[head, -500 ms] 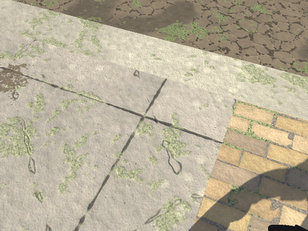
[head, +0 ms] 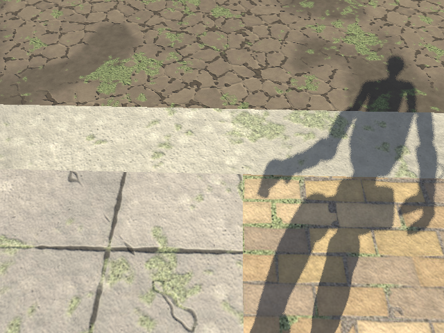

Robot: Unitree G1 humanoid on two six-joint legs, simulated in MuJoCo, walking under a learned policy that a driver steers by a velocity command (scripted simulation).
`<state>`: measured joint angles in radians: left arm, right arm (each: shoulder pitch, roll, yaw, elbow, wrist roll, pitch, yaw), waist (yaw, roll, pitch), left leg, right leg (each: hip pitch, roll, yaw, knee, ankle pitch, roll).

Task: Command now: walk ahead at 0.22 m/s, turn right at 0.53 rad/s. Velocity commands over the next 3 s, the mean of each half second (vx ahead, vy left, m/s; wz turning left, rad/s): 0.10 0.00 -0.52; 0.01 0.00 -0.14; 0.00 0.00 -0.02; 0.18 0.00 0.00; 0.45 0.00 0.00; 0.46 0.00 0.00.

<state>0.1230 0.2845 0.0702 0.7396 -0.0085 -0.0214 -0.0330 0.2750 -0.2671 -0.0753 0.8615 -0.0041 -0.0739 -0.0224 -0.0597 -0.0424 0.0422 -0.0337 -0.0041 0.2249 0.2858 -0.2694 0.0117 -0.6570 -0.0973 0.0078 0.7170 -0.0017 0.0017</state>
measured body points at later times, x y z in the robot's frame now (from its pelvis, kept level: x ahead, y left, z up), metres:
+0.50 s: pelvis +0.12 -0.01 -0.01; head +0.15 -0.03 +0.44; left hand +0.35 +0.22 -0.09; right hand +0.20 -0.32 -0.12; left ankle +0.19 +0.13 -0.72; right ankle +0.17 -0.11 -0.74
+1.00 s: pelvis +0.13 +0.00 -0.01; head +0.14 -0.01 +0.44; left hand +0.34 +0.20 -0.11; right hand +0.17 -0.29 -0.13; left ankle +0.19 +0.12 -0.74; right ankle +0.08 -0.13 -0.74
